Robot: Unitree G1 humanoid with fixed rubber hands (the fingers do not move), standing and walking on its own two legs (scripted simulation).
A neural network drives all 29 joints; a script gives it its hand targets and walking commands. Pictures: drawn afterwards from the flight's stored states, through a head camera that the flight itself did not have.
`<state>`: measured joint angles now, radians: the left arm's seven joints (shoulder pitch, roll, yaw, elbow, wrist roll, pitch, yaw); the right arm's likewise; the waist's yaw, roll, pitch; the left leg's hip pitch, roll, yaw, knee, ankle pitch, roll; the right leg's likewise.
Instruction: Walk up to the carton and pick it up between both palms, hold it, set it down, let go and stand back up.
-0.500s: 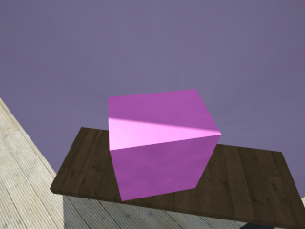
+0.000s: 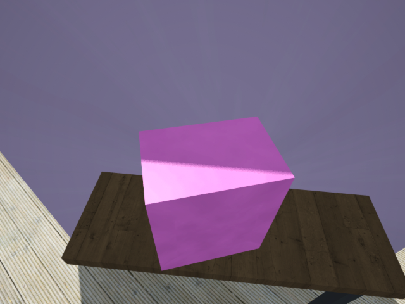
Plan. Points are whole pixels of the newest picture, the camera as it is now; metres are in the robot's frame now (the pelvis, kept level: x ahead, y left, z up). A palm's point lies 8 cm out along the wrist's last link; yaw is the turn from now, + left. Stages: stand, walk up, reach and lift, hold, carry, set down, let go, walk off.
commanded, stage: walk up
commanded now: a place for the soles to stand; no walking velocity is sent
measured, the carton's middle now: (206, 197) +0.36 -0.02 +0.00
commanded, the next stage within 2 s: reach and lift in 0.20 s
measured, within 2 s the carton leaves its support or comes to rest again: neither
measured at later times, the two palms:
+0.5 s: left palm (85, 299) +0.18 +0.22 -0.08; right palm out of the picture +0.13 -0.31 -0.10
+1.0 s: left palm out of the picture +0.11 +0.24 -0.06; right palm out of the picture +0.10 -0.28 -0.07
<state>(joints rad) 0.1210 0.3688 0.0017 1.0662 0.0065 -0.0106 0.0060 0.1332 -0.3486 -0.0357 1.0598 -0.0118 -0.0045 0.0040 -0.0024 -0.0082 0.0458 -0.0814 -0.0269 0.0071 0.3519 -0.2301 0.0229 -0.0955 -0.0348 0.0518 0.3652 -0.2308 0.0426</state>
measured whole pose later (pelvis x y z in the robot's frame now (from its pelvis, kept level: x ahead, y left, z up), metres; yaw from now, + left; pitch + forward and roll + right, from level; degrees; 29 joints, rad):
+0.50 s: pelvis -0.02 -0.03 -0.01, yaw -1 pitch -2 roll -1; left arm 0.04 0.26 0.07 0.38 0.07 0.48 0.00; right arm 0.05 -0.32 -0.07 0.86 0.00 -0.06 0.11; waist 0.01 -0.01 0.13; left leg -0.21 0.07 0.01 0.59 -0.33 -0.03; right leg -0.20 0.03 -0.02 0.53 -0.28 0.00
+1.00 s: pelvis -0.04 -0.03 +0.00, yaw -1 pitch -4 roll +0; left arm 0.27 0.28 0.07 0.32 -0.06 0.30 0.07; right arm 0.27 -0.23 -0.09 0.56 0.02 -0.05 0.11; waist 0.03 -0.03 0.06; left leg -0.13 0.03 0.02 0.39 -0.20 -0.02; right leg -0.15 0.00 -0.01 0.40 -0.19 0.00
